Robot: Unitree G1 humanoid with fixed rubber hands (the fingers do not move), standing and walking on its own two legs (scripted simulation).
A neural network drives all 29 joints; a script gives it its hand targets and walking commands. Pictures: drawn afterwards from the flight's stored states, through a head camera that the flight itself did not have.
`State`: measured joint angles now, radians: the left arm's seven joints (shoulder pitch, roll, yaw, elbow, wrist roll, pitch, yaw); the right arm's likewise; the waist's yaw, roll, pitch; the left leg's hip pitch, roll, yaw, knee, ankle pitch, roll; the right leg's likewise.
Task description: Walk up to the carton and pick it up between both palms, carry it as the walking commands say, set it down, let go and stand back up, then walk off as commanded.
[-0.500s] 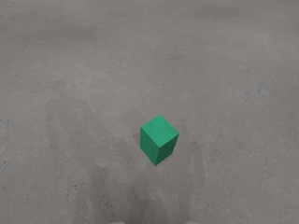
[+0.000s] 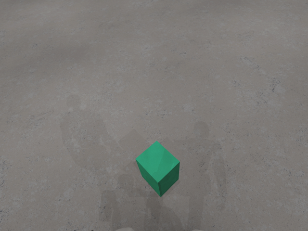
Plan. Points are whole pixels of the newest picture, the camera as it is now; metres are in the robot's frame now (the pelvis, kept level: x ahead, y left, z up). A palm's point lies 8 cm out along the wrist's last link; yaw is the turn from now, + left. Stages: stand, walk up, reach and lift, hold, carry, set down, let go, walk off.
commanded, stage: walk up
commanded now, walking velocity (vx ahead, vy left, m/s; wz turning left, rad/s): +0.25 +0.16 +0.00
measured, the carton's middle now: (158, 169) +0.51 +0.03 -0.63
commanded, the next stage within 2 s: none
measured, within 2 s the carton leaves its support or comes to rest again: neither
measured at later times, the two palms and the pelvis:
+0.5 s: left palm out of the picture +0.04 +0.29 -0.17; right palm out of the picture +0.13 -0.17 -0.13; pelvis +0.04 +0.06 -0.01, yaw +0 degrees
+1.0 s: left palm out of the picture -0.04 +0.25 -0.15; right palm out of the picture +0.03 -0.19 -0.15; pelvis +0.02 +0.04 +0.00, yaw +1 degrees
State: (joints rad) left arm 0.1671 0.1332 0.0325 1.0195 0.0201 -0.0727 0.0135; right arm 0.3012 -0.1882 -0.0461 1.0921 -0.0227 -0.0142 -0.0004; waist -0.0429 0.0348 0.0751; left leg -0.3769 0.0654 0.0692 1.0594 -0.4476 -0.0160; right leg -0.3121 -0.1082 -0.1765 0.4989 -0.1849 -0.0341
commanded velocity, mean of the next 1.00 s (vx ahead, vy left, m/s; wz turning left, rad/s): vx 0.03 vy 0.01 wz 0.00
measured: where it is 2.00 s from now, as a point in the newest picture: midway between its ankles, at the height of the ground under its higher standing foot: outside the picture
